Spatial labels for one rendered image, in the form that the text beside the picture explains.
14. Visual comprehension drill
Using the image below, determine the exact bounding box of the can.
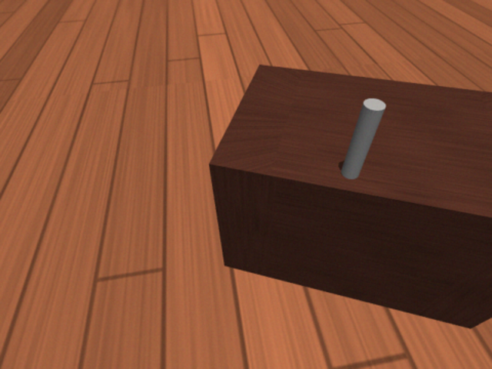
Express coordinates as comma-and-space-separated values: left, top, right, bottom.
341, 98, 386, 179

